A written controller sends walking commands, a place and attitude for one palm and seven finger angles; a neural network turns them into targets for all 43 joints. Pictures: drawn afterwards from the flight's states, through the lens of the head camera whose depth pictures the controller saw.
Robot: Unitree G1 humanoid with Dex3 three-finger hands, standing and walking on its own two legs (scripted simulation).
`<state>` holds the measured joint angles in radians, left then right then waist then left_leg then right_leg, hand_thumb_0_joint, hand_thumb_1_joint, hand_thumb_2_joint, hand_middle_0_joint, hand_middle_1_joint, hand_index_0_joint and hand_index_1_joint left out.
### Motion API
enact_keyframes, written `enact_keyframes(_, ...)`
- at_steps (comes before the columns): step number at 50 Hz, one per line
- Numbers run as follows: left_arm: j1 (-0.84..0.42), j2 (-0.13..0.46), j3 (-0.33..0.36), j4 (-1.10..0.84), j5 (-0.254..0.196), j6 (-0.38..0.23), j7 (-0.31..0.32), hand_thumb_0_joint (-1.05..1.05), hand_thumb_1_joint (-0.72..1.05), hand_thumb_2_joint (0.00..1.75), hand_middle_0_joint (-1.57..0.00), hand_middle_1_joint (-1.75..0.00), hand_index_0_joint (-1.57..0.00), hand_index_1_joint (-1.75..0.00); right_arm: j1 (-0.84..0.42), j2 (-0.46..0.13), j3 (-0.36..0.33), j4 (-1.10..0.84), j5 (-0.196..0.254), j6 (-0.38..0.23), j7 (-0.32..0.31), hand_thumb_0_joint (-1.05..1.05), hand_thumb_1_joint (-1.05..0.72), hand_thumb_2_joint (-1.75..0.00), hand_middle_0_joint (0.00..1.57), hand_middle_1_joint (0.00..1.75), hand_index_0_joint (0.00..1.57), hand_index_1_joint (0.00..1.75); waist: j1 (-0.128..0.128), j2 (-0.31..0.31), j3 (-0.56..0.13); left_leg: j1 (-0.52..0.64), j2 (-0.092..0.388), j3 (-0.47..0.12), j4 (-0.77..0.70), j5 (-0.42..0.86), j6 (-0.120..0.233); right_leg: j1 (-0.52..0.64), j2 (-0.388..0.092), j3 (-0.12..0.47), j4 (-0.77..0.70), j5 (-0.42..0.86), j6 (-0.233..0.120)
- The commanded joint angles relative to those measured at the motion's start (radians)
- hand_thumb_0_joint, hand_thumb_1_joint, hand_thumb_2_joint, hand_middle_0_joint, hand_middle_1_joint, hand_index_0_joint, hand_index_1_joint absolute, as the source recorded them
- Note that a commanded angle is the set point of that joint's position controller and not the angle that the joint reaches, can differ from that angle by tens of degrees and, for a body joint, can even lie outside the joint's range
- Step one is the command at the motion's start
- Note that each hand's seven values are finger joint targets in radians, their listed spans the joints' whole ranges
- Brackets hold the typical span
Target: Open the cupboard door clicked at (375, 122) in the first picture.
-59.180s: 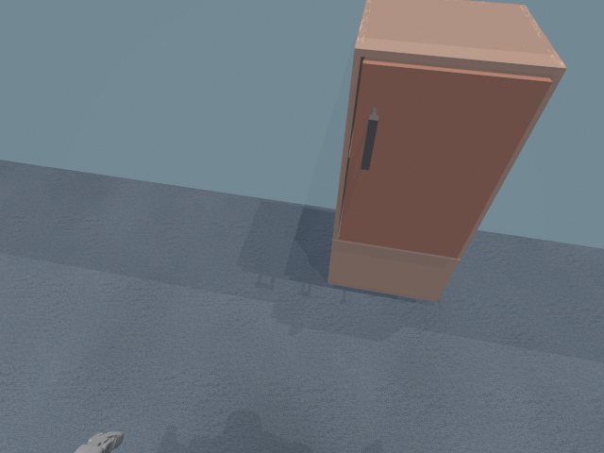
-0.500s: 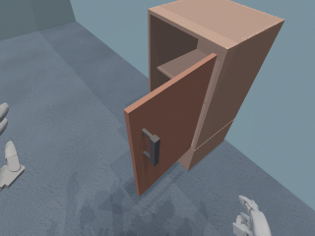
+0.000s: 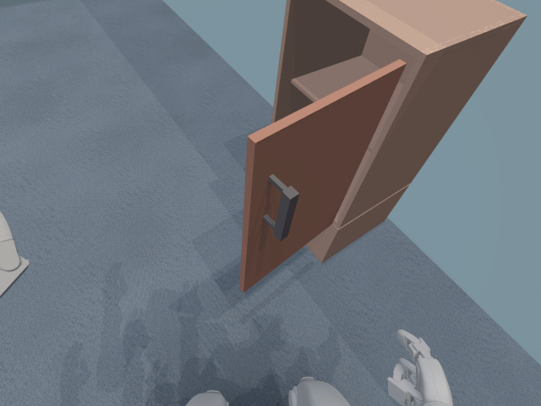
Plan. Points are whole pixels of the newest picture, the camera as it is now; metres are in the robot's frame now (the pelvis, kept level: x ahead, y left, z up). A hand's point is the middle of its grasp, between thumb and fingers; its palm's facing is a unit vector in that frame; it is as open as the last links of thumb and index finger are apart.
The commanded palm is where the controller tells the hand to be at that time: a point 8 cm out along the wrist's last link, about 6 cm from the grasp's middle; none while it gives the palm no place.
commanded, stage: step back with the hand held close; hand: left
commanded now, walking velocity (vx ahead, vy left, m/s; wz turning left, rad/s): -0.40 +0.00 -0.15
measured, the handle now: (277, 208) +0.45 +0.01 -0.03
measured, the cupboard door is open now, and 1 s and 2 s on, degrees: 95 95 95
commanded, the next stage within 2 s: stop stepping back and stand still in 0.04 s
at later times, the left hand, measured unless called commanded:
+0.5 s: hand (47, 369) +0.13 +0.20 +0.17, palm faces +0.31 -0.81 -0.50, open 7.4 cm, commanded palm +0.09 +0.24 +0.19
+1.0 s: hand out of the picture +0.07 +0.24 +0.15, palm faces +0.38 -0.82 -0.43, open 7.4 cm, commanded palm +0.02 +0.27 +0.19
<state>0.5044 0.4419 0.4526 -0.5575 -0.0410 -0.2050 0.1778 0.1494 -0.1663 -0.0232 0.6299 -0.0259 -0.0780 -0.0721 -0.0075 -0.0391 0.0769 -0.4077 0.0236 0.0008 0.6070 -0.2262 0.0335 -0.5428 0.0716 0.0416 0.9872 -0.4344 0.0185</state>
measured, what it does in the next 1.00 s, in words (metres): walks backwards: right foot, then left foot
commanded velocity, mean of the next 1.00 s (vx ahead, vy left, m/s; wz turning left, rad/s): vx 0.03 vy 0.05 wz -0.01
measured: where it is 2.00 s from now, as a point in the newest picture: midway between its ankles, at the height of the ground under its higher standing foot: outside the picture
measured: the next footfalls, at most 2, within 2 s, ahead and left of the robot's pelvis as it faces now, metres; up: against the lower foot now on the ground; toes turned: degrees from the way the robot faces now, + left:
right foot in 0.28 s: -0.14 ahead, -0.13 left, +0.00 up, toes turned -5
left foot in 0.52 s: -0.03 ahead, +0.06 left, +0.00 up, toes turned -2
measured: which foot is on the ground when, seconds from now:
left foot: down 0.00-0.28, up 0.30-0.50, down 0.52-1.00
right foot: up 0.00-0.26, down 0.28-1.00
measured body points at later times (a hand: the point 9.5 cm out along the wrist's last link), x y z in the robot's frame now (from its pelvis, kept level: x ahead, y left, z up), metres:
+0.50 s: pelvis -0.08 -0.04 +0.01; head -0.08 -0.03 +0.46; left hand +0.11 +0.24 +0.20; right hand +0.01 -0.32 -0.08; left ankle -0.06 +0.06 -0.71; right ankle -0.18 -0.13 -0.73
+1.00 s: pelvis -0.15 -0.01 +0.01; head -0.15 -0.01 +0.46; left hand +0.04 +0.28 +0.18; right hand -0.02 -0.25 -0.08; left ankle -0.07 +0.06 -0.73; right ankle -0.18 -0.13 -0.73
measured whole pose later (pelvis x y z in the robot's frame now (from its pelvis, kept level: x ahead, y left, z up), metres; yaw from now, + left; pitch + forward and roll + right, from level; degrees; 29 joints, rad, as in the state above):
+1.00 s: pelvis -0.15 -0.01 +0.01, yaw -6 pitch -1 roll -2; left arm 0.54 0.37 0.40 -0.40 -0.04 -0.19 0.16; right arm 0.23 -0.19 0.03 0.65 -0.01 -0.10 -0.08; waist 0.02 0.02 0.01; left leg -0.30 0.00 0.07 0.45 -0.14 0.06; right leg -0.16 0.02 -0.04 0.43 -0.26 0.00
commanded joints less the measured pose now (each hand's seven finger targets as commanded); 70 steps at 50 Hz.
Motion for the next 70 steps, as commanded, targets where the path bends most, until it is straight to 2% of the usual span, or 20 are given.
enact_keyframes(1, 0.028, 0.161, 0.119, -0.369, -0.018, -0.076, 0.012, 0.00, 0.90, 0.90, -0.20, -0.30, -0.20, -0.30, -0.039, -0.162, -0.066, -0.126, 0.010, -0.094, 0.013, 0.00, -0.90, -0.90, 0.20, 0.30, 0.20, 0.30, 0.013, 0.245, -0.311, 0.273, 0.288, -0.124, -0.181, 0.610, 0.107, 0.066, -0.025, -0.011, 0.057, -0.029, 0.015)
enact_keyframes(7, 0.027, 0.128, 0.070, -0.261, -0.017, -0.036, -0.006, 0.00, 0.90, 0.90, -0.20, -0.30, -0.20, -0.30, -0.034, -0.161, -0.043, -0.102, -0.005, -0.094, 0.027, 0.00, -0.90, -0.90, 0.20, 0.30, 0.20, 0.30, -0.016, 0.304, -0.243, 0.278, 0.285, -0.140, -0.300, 0.462, 0.091, 0.144, -0.010, -0.069, -0.190, -0.071, 0.019)
enact_keyframes(11, 0.147, 0.195, 0.157, -0.207, -0.032, -0.024, -0.008, 0.00, 0.90, 0.90, -0.20, -0.30, -0.20, -0.30, -0.033, -0.161, -0.034, -0.155, 0.010, -0.073, 0.028, 0.00, -0.90, -0.90, 0.20, 0.30, 0.20, 0.30, 0.007, 0.265, -0.271, 0.183, 0.172, -0.039, -0.322, -0.023, 0.030, 0.376, -0.008, -0.142, -0.557, 0.075, -0.011)
enact_keyframes(13, 0.181, 0.218, 0.164, -0.234, -0.036, -0.031, -0.017, 0.00, 0.90, 0.90, -0.20, -0.30, -0.20, -0.30, -0.042, -0.137, -0.025, -0.178, 0.024, -0.045, 0.033, 0.00, -0.90, -0.90, 0.20, 0.30, 0.20, 0.30, -0.002, 0.076, -0.246, 0.130, 0.045, 0.074, -0.131, -0.139, -0.037, 0.393, -0.132, -0.047, -0.750, 0.174, -0.064)
enact_keyframes(14, 0.185, 0.265, 0.195, -0.244, -0.041, -0.036, -0.014, 0.00, 0.90, 0.90, -0.20, -0.30, -0.20, -0.30, -0.057, -0.122, -0.015, -0.186, 0.025, -0.028, 0.034, 0.00, -0.90, -0.90, 0.20, 0.30, 0.20, 0.30, 0.002, -0.125, -0.228, 0.055, -0.009, 0.083, 0.102, -0.138, -0.058, 0.313, -0.314, 0.199, -0.818, 0.187, -0.121)
enact_keyframes(16, 0.149, 0.284, 0.226, -0.235, -0.046, -0.049, 0.011, 0.00, 0.90, 0.90, -0.20, -0.30, -0.20, -0.30, -0.061, -0.137, 0.004, -0.178, 0.019, -0.036, 0.028, 0.00, -0.90, -0.90, 0.20, 0.30, 0.20, 0.30, 0.015, -0.064, -0.208, -0.143, -0.013, 0.023, 0.330, -0.179, -0.048, 0.377, -0.435, 0.206, -0.732, 0.673, -0.165)
enact_keyframes(17, 0.165, 0.221, 0.175, -0.186, -0.039, -0.038, 0.005, 0.00, 0.90, 0.90, -0.20, -0.30, -0.20, -0.30, -0.015, -0.118, -0.003, -0.155, 0.049, -0.037, 0.024, 0.00, -0.90, -0.90, 0.20, 0.30, 0.20, 0.30, 0.001, -0.198, -0.273, -0.190, -0.014, 0.011, 0.340, -0.157, -0.043, 0.550, -0.355, 0.108, -0.609, 0.928, -0.102)
enact_keyframes(19, 0.138, 0.202, 0.169, -0.161, -0.022, -0.030, 0.015, 0.00, 0.90, 0.90, -0.20, -0.30, -0.20, -0.30, -0.040, -0.128, -0.005, -0.168, 0.046, -0.045, 0.005, 0.00, -0.90, -0.90, 0.20, 0.30, 0.20, 0.30, -0.009, -0.158, -0.246, -0.157, -0.001, 0.037, 0.253, -0.104, -0.041, 0.556, -0.336, 0.075, -0.563, 0.984, -0.117)
enact_keyframes(24, 0.041, 0.152, 0.087, -0.062, -0.007, -0.043, 0.018, 0.00, 0.90, 0.90, -0.20, -0.30, -0.20, -0.30, -0.013, -0.165, -0.017, -0.131, 0.033, -0.063, -0.011, 0.00, -0.90, -0.90, 0.20, 0.30, 0.20, 0.30, -0.018, -0.048, -0.146, 0.150, -0.031, 0.087, -0.113, 0.056, -0.005, 0.383, -0.288, 0.038, -0.564, 0.695, -0.066)
enact_keyframes(28, 0.024, 0.175, 0.087, -0.131, -0.003, -0.069, 0.013, 0.00, 0.90, 0.90, -0.20, -0.30, -0.20, -0.30, -0.002, -0.218, -0.043, -0.160, 0.042, -0.069, -0.008, 0.00, -0.90, -0.90, 0.20, 0.30, 0.20, 0.30, 0.002, 0.072, -0.187, 0.297, 0.093, -0.047, -0.139, 0.454, 0.058, 0.330, -0.153, 0.004, -0.450, 0.595, 0.036)
enact_keyframes(30, 0.045, 0.206, 0.115, -0.180, 0.006, -0.076, 0.012, 0.00, 0.90, 0.90, -0.20, -0.30, -0.20, -0.30, 0.006, -0.188, -0.022, -0.158, 0.028, -0.065, -0.001, 0.00, -0.90, -0.90, 0.20, 0.30, 0.20, 0.30, -0.002, 0.190, -0.209, 0.307, 0.114, -0.102, -0.136, 0.662, 0.054, 0.312, -0.116, -0.060, -0.403, 0.426, 0.006)
enact_keyframes(32, 0.044, 0.188, 0.105, -0.209, 0.006, -0.086, 0.006, 0.00, 0.90, 0.90, -0.20, -0.30, -0.20, -0.30, -0.011, -0.187, -0.024, -0.156, 0.028, -0.076, 0.006, 0.00, -0.90, -0.90, 0.20, 0.30, 0.20, 0.30, 0.002, 0.216, -0.163, 0.198, 0.138, -0.114, -0.196, 0.407, 0.045, 0.340, -0.095, -0.063, -0.463, 0.151, -0.004)
enact_keyframes(35, 0.092, 0.181, 0.135, -0.157, -0.003, -0.084, 0.007, 0.00, 0.90, 0.90, -0.20, -0.30, -0.20, -0.30, -0.018, -0.180, -0.016, -0.163, 0.030, -0.083, 0.004, 0.00, -0.90, -0.90, 0.20, 0.30, 0.20, 0.30, -0.001, 0.158, -0.100, 0.042, 0.103, -0.099, -0.239, 0.050, 0.028, 0.399, -0.108, -0.027, -0.563, 0.210, -0.022)
enact_keyframes(40, 0.115, 0.145, 0.121, -0.084, -0.023, -0.078, -0.002, 0.00, 0.90, 0.90, -0.20, -0.30, -0.20, -0.30, -0.005, -0.165, -0.025, -0.158, 0.028, -0.064, 0.005, 0.00, -0.90, -0.90, 0.20, 0.30, 0.20, 0.30, -0.018, 0.019, -0.114, 0.179, 0.027, -0.026, -0.109, -0.040, -0.020, 0.232, -0.189, 0.110, -0.724, 0.080, -0.069)
enact_keyframes(51, -0.115, 0.140, 0.044, -0.121, 0.027, -0.051, 0.000, 0.00, 0.90, 0.90, -0.20, -0.30, -0.20, -0.30, -0.041, -0.167, 0.000, -0.150, 0.017, -0.110, -0.037, 0.00, -0.90, -0.90, 0.20, 0.30, 0.20, 0.30, 0.009, 0.181, -0.107, 0.092, 0.124, -0.155, -0.462, -0.366, 0.008, 0.387, -0.041, -0.048, -0.561, 0.099, -0.009)
enact_keyframes(54, -0.036, 0.144, 0.066, -0.174, 0.025, -0.052, 0.003, 0.00, 0.90, 0.90, -0.20, -0.30, -0.20, -0.30, -0.034, -0.153, 0.003, -0.162, 0.015, -0.120, -0.027, 0.00, -0.90, -0.90, 0.20, 0.30, 0.20, 0.30, 0.015, 0.195, -0.148, 0.088, 0.105, -0.135, -0.445, -0.330, 0.002, 0.440, -0.044, -0.048, -0.570, 0.133, -0.018)
enact_keyframes(59, 0.084, 0.132, 0.088, -0.123, -0.001, -0.050, -0.001, 0.00, 0.90, 0.90, -0.20, -0.30, -0.20, -0.30, -0.033, -0.148, -0.008, -0.158, 0.012, -0.099, -0.009, 0.00, -0.90, -0.90, 0.20, 0.30, 0.20, 0.30, 0.000, 0.048, -0.126, 0.174, 0.027, -0.052, -0.241, -0.101, -0.031, 0.306, -0.111, 0.061, -0.753, 0.069, -0.056)
enact_keyframes(67, -0.030, 0.124, 0.045, -0.051, 0.003, -0.053, -0.006, 0.00, 0.90, 0.90, -0.20, -0.30, -0.20, -0.30, -0.036, -0.168, -0.013, -0.135, 0.024, -0.096, -0.028, 0.00, -0.90, -0.90, 0.20, 0.30, 0.20, 0.30, -0.007, 0.117, -0.096, 0.238, 0.076, -0.101, -0.316, -0.087, -0.019, 0.253, -0.071, 0.011, -0.708, 0.120, -0.021)
enact_keyframes(68, -0.064, -0.064, -0.341, 0.710, 0.077, 0.103, -0.149, 0.00, 0.90, 0.90, -0.20, -0.30, -0.20, -0.30, -0.073, -0.351, -0.053, 0.110, 0.033, -0.120, 0.069, 0.00, -0.90, -0.90, 0.20, 0.30, 0.20, 0.30, -0.042, 0.171, -0.044, 0.066, 0.119, -0.176, -0.169, 0.197, 0.016, 0.207, -0.125, -0.058, -0.500, 0.247, -0.051)
enact_keyframes(70, -0.046, -0.090, -0.326, 0.739, 0.064, 0.204, -0.172, 0.00, 0.90, 0.90, -0.20, -0.30, -0.20, -0.30, 0.004, -0.281, -0.043, 0.093, 0.034, -0.027, 0.065, 0.00, -0.90, -0.90, 0.20, 0.30, 0.20, 0.30, -0.015, 0.153, -0.133, 0.132, 0.148, -0.138, -0.182, 0.303, 0.031, 0.239, -0.115, -0.030, -0.450, 0.142, -0.044)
